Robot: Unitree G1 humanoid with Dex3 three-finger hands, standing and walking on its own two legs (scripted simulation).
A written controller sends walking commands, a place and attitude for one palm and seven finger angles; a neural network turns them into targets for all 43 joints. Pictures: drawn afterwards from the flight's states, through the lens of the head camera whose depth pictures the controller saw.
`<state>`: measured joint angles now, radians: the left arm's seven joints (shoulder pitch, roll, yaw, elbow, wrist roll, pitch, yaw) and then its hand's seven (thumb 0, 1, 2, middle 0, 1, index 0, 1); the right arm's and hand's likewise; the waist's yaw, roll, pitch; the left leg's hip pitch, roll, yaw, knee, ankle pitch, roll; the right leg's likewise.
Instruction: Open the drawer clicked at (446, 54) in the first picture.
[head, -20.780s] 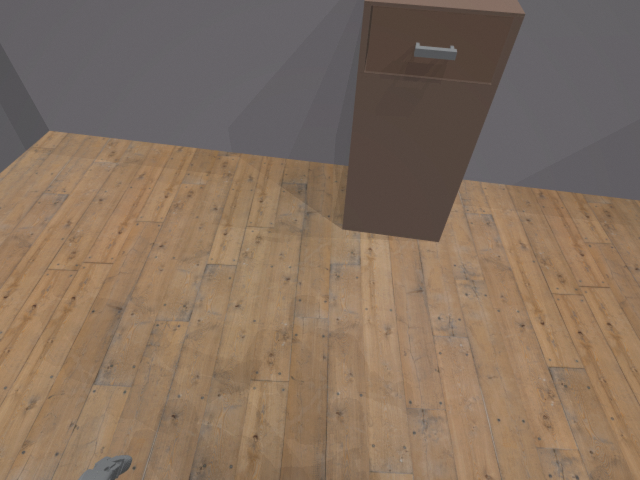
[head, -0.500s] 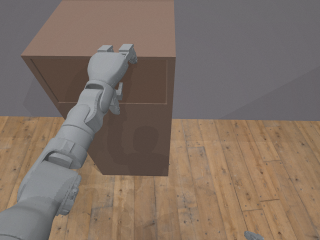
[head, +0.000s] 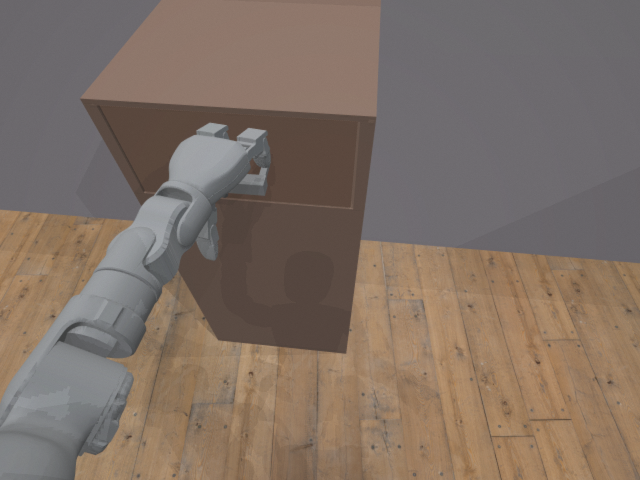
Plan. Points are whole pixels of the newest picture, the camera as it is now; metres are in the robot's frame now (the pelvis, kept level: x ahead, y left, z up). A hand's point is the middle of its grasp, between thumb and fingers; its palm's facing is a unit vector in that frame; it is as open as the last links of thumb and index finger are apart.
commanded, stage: lift the fingers back up to retry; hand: left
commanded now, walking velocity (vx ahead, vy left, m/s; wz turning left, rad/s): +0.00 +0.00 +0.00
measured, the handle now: (232, 173) +0.54 +0.16 +0.05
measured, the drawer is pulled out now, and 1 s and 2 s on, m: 0.00 0.00 0.00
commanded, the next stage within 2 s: re-aim the fingers above the handle in 0.76 s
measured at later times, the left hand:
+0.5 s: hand (225, 189) +0.47 +0.15 +0.08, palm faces -0.12 -0.03 -0.99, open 13.7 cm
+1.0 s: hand (226, 177) +0.48 +0.15 +0.10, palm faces -0.05 -0.06 -1.00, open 13.7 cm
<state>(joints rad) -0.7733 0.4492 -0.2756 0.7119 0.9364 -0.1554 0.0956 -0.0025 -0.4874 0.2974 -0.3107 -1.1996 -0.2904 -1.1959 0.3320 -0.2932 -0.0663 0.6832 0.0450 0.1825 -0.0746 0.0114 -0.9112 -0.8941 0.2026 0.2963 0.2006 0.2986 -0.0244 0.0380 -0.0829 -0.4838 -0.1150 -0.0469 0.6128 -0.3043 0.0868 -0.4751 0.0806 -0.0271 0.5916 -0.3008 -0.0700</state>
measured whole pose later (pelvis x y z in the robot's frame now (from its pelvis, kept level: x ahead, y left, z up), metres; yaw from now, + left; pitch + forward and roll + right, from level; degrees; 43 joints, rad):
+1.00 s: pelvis +0.02 +0.00 +0.00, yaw -4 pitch +11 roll +0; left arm -0.78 0.39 -0.17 0.85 0.98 0.05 0.09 0.00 -0.49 0.30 -0.32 -1.20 -0.33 -1.23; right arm 0.28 -0.23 -0.01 0.65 0.05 0.24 -0.03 0.01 -0.91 -0.89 0.20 0.30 0.20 0.30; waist -0.05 0.06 -0.14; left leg -0.44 -0.10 0.01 0.57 -0.32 0.10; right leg -0.46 0.10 0.04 0.58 -0.31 -0.07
